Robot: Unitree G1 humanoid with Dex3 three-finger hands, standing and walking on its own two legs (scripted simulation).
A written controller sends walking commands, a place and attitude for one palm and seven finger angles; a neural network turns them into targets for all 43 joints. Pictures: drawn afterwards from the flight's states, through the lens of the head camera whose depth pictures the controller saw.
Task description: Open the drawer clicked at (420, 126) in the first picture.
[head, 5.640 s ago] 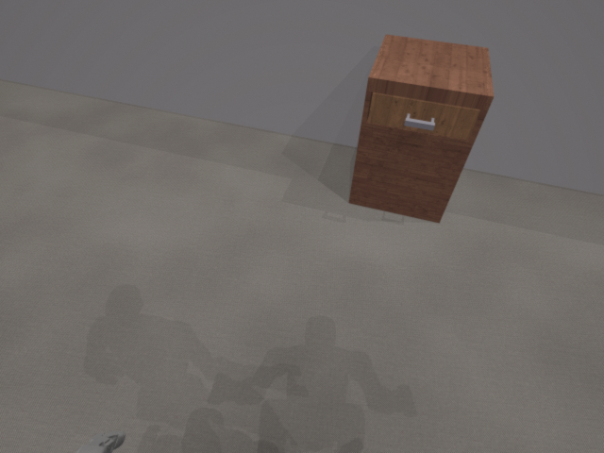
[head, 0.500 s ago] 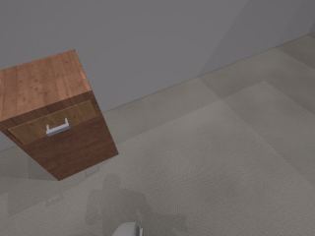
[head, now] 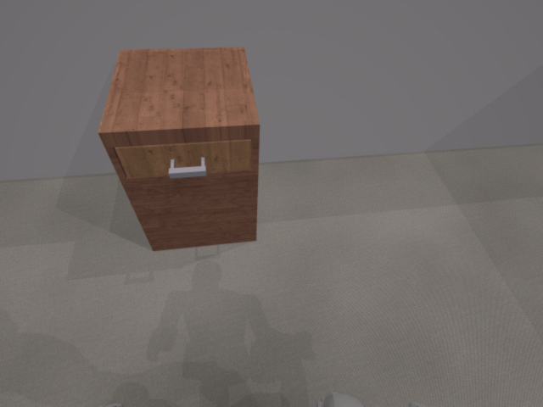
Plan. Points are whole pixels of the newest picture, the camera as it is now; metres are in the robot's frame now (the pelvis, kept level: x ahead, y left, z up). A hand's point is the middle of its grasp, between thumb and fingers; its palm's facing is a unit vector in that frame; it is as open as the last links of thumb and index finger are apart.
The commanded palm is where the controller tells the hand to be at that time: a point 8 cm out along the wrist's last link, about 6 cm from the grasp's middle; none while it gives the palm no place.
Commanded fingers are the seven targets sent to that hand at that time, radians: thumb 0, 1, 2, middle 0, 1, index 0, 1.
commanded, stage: turn to face it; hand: left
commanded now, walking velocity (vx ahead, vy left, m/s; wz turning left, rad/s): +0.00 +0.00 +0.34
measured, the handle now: (187, 167) +0.76 +0.30 -0.25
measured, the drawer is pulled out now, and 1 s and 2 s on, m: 0.00 0.00 0.00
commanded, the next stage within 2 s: take the last steps up to it in 0.26 s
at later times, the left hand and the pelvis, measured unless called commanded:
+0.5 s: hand out of the picture +0.01 +0.13 -0.14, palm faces +0.23 -0.93 -0.27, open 7.3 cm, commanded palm none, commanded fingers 0.00 0.90 0.90 -0.20 -0.30 -0.20 -0.30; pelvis -0.01 -0.07 +0.01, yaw +11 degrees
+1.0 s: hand out of the picture +0.00 +0.16 -0.18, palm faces +0.26 -0.96 -0.14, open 7.3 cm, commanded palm none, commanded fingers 0.00 0.90 0.90 -0.20 -0.30 -0.20 -0.30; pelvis +0.06 +0.00 +0.00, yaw +11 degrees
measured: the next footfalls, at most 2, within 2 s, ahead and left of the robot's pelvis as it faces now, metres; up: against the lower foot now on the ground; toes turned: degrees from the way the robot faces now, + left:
right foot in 0.22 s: +0.05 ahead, -0.14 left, +0.00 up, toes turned +1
left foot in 0.78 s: +0.01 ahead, +0.09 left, +0.00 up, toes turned +19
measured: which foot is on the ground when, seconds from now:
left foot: down 0.00-0.22, up 0.24-0.76, down 0.78-1.00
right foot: up 0.00-0.20, down 0.22-0.78, up 0.80-1.00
